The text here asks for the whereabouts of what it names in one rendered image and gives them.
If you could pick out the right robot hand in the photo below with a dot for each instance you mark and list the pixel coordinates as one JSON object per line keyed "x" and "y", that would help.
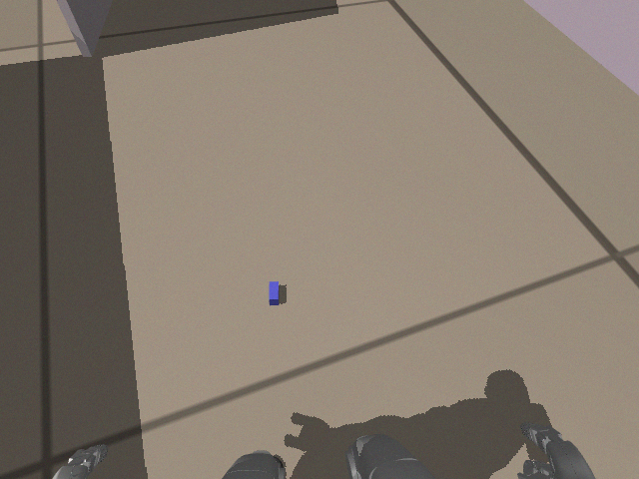
{"x": 566, "y": 462}

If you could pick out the small box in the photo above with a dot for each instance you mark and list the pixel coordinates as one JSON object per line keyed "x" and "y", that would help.
{"x": 274, "y": 293}

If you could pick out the left robot hand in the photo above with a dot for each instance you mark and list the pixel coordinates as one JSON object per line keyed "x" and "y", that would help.
{"x": 82, "y": 463}

